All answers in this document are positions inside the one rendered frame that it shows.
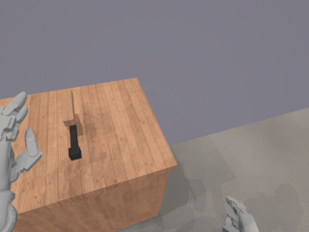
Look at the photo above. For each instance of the right robot hand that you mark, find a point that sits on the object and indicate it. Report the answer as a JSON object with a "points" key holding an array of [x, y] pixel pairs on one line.
{"points": [[245, 222]]}

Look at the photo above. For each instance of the left robot hand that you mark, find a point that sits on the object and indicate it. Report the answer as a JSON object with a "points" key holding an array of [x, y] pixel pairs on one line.
{"points": [[11, 117]]}

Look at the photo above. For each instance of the tap lever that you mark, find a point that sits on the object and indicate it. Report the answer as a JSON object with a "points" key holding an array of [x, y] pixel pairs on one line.
{"points": [[74, 150]]}

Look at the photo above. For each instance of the robot left forearm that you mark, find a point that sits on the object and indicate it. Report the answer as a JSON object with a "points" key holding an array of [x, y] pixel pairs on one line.
{"points": [[8, 213]]}

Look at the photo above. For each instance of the counter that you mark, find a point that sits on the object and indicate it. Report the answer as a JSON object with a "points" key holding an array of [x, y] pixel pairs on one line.
{"points": [[124, 167]]}

